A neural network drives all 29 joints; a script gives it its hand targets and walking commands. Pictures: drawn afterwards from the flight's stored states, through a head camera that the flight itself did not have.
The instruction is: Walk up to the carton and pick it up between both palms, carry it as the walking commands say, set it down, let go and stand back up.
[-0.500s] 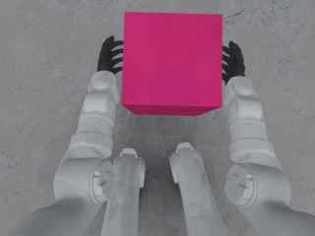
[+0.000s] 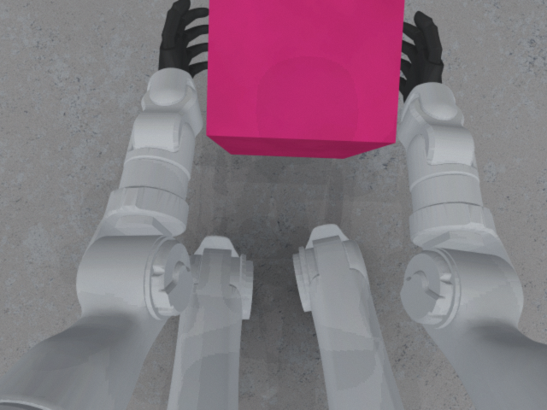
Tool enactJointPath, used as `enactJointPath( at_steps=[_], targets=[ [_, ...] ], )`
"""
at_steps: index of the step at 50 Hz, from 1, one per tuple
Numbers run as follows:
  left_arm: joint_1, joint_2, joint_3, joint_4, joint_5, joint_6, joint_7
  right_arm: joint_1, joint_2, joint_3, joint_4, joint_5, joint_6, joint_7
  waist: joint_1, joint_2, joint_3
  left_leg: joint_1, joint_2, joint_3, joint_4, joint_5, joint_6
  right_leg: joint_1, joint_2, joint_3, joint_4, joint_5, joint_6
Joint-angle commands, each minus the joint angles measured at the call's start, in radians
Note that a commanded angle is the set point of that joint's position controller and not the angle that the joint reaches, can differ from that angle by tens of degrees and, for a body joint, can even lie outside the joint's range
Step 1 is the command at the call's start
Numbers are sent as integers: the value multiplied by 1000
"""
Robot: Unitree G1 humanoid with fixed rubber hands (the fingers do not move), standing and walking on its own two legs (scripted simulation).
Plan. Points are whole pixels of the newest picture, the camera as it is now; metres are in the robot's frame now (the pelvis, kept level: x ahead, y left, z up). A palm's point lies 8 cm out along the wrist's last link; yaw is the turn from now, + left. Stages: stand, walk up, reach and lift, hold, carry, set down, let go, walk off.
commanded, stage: set down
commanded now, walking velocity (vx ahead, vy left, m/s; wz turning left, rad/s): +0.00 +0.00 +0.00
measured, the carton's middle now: (295, 81) +0.53 -0.06 -0.20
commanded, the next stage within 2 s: none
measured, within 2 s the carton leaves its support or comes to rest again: rests again in 1.52 s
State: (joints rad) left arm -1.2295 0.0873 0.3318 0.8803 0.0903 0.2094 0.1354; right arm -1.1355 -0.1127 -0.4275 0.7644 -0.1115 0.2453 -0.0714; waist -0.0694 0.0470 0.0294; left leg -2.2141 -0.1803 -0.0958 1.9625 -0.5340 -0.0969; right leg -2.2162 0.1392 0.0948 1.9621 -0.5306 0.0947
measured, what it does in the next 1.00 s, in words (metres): stands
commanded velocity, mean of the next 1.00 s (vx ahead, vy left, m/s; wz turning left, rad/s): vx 0.00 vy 0.00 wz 0.00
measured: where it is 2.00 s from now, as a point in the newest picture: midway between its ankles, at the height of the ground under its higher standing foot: (275, 304)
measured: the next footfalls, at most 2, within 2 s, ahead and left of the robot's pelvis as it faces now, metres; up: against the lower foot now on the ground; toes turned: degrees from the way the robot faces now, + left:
none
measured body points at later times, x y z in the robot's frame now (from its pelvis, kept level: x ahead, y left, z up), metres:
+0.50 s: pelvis +0.01 +0.00 -0.04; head +0.35 -0.02 +0.25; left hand +0.55 +0.09 -0.19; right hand +0.52 -0.21 -0.19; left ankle +0.11 +0.13 -0.39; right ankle +0.11 -0.13 -0.39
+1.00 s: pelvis +0.00 +0.00 -0.04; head +0.35 -0.02 +0.24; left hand +0.55 +0.09 -0.21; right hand +0.51 -0.21 -0.21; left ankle +0.11 +0.12 -0.39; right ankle +0.11 -0.13 -0.39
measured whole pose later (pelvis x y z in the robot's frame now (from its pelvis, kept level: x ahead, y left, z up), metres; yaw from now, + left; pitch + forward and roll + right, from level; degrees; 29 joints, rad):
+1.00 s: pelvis +0.00 +0.00 -0.04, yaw +0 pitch +41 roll +0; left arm -1.32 0.14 0.28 1.00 0.04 0.16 0.16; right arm -1.24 -0.17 -0.38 0.90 -0.07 0.20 -0.09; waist -0.08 0.04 0.18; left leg -2.27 -0.17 -0.07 2.14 -0.58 -0.09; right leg -2.27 0.10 0.07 2.13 -0.58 0.08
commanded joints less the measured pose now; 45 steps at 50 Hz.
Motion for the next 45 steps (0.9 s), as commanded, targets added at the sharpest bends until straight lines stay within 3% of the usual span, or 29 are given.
enactJointPath(
  at_steps=[1,12,18,30,45],
  targets=[
    [-607,-959,-413,-34,-86,-26,-181,-678,903,489,-60,116,-33,242,-52,-1,-1149,560,-16,169,-119,229,58,630,2,-180,-146,306,-36],
    [-672,-918,-422,-20,-119,-37,-189,-745,864,493,-55,147,-43,250,-64,3,-1125,521,-8,168,-39,245,64,564,-8,-181,-73,314,-41],
    [-689,-938,-468,-65,-156,-53,-186,-750,864,517,-71,173,-58,252,-75,24,-1120,518,-14,168,-5,318,61,570,-4,-180,-34,396,-46],
    [-636,-887,-397,10,-112,-58,-195,-710,837,456,5,140,-62,263,-56,22,-983,453,-10,165,-1,271,68,475,-3,-176,-20,337,-49],
    [-659,-849,-388,22,-118,-73,-207,-733,795,435,26,135,-80,261,-65,23,-918,408,-7,158,23,241,73,450,-7,-169,2,318,-59]
  ],
)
